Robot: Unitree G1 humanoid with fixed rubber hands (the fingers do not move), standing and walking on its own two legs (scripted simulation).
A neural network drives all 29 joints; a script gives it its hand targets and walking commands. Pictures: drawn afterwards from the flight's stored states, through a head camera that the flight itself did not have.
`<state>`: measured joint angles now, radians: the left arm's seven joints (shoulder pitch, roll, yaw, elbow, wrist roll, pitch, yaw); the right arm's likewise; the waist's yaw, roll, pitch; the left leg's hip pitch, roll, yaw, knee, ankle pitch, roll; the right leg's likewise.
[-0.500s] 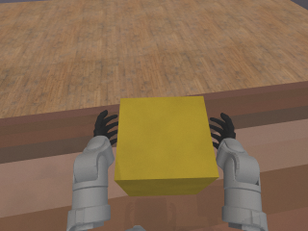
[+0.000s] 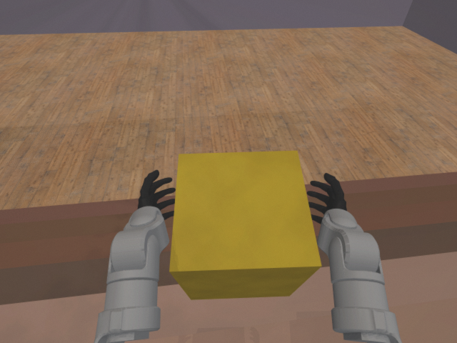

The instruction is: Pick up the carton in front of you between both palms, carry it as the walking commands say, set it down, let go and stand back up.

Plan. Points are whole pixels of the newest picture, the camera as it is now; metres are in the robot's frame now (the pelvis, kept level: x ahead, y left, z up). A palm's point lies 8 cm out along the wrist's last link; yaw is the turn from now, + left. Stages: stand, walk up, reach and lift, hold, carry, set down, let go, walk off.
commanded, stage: carry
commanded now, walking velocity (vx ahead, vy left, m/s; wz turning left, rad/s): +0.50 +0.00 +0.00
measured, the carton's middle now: (239, 231) +0.34 +0.03 +0.02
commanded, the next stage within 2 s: none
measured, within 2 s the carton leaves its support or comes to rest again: neither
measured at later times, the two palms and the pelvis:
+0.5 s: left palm (202, 158) +0.72 +0.16 -0.13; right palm (297, 171) +0.69 -0.15 -0.12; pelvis +0.39 +0.03 -0.17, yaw +1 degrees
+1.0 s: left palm (213, 137) +1.09 +0.18 -0.31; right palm (278, 142) +1.11 -0.14 -0.33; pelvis +0.78 +0.01 -0.36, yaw +0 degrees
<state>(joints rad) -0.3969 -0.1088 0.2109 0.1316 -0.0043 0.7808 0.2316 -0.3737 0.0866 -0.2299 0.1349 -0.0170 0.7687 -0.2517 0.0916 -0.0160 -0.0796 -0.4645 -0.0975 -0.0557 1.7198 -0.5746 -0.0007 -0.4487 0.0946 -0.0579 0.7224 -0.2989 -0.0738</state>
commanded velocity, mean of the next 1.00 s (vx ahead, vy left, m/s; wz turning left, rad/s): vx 0.50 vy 0.00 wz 0.00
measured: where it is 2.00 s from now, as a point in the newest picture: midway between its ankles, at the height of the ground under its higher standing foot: (240, 213)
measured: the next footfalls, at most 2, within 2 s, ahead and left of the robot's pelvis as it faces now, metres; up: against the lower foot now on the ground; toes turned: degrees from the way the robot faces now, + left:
left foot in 0.30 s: +0.36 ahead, +0.08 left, -0.15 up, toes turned +1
right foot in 0.68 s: +0.72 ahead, -0.06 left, -0.30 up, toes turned +2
